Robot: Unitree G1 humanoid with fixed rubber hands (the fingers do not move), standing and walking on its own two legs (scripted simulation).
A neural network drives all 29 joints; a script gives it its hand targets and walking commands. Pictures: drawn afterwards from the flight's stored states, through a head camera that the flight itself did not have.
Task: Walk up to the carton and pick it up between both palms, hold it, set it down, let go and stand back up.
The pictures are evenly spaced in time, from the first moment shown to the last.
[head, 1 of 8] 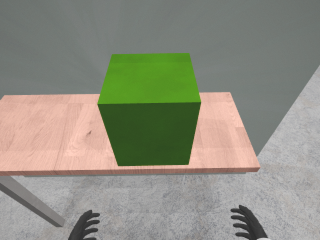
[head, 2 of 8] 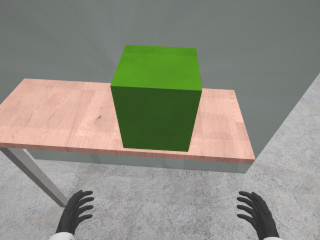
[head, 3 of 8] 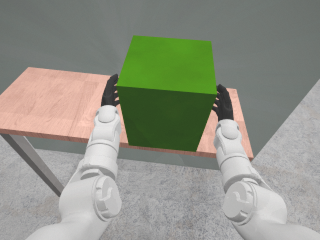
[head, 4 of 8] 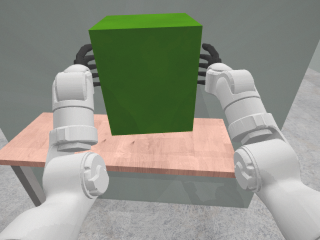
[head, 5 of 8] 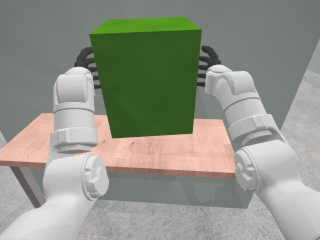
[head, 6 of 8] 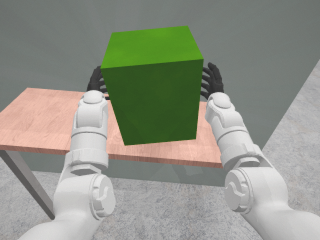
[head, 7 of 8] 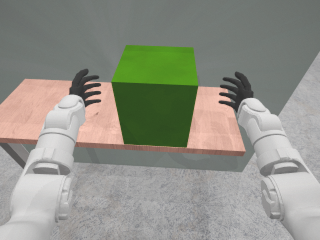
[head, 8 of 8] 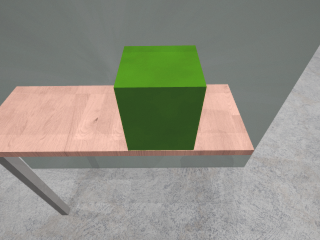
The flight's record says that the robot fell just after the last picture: no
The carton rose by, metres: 0.27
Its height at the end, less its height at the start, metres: +0.00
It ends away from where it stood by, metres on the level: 0.02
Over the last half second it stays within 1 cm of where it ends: yes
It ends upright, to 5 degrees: yes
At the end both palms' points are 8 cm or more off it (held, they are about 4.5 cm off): yes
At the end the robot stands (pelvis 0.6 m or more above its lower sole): yes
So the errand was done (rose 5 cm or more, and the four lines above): yes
